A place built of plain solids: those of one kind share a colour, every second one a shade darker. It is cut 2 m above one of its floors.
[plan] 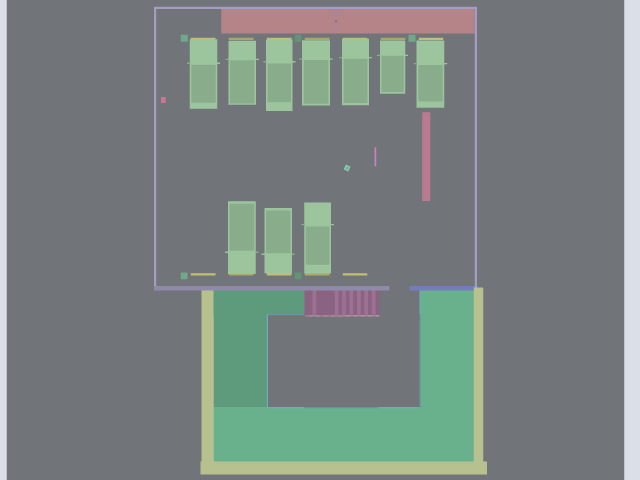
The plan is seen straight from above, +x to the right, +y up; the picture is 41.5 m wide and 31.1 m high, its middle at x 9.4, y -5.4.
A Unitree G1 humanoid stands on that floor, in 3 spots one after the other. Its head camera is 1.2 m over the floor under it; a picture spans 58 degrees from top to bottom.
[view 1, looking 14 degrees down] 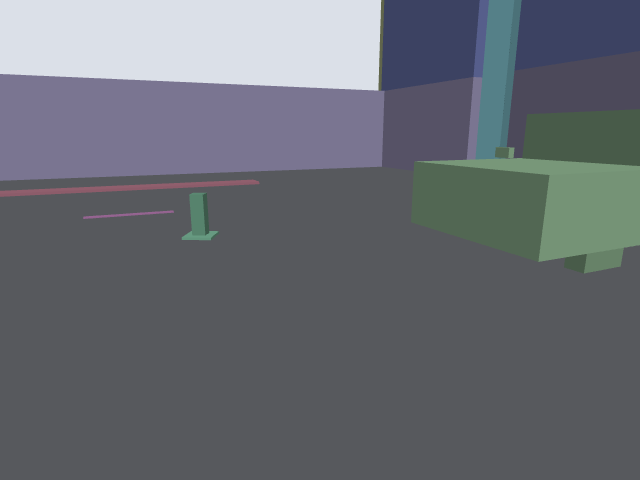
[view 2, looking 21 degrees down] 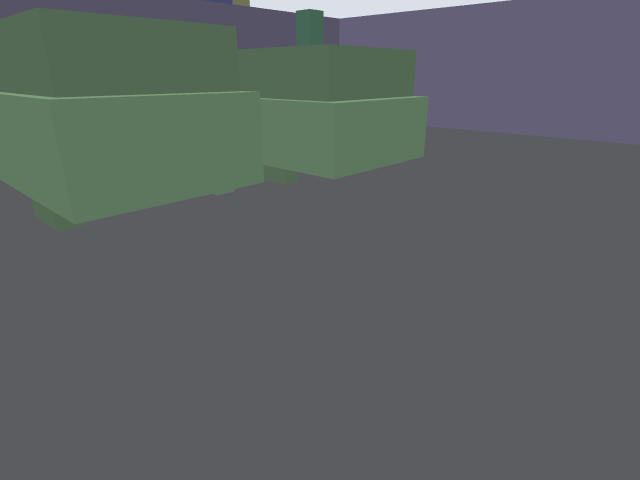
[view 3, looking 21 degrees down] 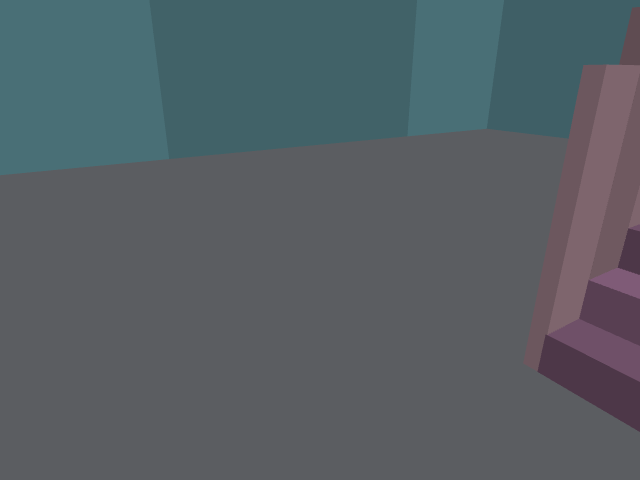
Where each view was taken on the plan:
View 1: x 6.04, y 0.00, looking -24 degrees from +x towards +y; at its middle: ground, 4.96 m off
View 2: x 8.54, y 0.00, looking -137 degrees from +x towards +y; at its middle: ground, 3.35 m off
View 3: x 14.85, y -9.47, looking -122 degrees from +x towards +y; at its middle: ground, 3.35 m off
